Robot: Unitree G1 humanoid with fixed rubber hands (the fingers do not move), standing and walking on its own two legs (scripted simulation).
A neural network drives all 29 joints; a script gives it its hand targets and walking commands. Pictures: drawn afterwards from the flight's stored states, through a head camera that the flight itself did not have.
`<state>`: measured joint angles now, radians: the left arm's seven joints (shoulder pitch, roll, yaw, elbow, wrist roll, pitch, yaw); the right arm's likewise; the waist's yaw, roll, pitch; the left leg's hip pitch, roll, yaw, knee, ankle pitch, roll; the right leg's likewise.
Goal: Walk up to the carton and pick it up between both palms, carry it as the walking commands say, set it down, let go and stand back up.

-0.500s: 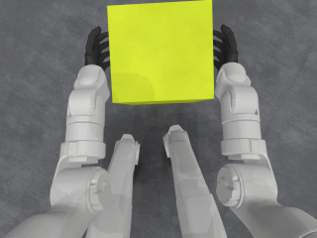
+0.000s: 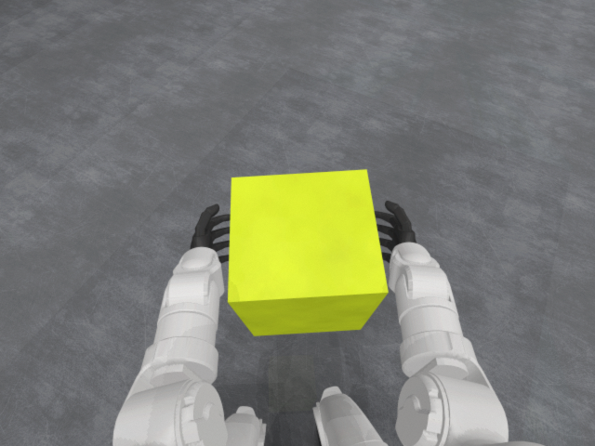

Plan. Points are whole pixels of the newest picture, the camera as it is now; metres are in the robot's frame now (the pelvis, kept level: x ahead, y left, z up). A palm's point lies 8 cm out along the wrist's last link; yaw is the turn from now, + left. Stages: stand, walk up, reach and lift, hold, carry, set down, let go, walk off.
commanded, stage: reach and lift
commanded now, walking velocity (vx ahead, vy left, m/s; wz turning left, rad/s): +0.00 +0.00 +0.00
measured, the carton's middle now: (303, 262) +0.39 -0.04 -0.07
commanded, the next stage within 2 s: none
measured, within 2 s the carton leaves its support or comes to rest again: neither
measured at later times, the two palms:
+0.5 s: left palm (195, 253) +0.36 +0.11 +0.04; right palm (411, 256) +0.34 -0.17 +0.04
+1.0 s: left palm (180, 251) +0.33 +0.12 +0.10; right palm (427, 250) +0.32 -0.17 +0.09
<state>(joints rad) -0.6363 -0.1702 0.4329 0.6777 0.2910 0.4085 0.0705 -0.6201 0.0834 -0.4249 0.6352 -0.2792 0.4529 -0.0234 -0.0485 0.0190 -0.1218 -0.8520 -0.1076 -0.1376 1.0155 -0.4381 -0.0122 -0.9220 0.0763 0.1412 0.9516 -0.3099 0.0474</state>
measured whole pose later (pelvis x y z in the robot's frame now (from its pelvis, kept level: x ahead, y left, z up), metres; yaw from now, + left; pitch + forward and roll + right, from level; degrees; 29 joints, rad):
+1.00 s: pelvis +0.01 -0.01 +0.06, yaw +1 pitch -4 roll +0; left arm -0.48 -0.15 0.30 0.52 0.27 0.64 0.03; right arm -0.41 0.14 -0.31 0.39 -0.28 0.71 -0.05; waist -0.03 0.01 0.04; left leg -0.22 -0.06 -0.14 0.57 -0.28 -0.01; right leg -0.29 0.05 0.14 0.55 -0.18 0.03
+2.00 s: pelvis +0.02 -0.01 +0.07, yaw +2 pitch -6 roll +0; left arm -0.30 -0.16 0.19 0.29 0.25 0.74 0.03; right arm -0.28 0.16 -0.24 0.23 -0.27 0.78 -0.03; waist 0.01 0.01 0.05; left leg -0.13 -0.05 -0.15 0.49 -0.26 -0.01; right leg -0.20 0.04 0.12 0.46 -0.17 0.02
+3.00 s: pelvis +0.03 +0.00 +0.07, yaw +2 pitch -6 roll -1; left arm -0.28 -0.16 0.16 0.30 0.25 0.76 0.03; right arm -0.26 0.15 -0.23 0.23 -0.27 0.78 -0.01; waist 0.00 0.00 0.05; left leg -0.11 -0.06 -0.14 0.49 -0.27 0.01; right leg -0.16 0.03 0.13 0.44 -0.17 0.03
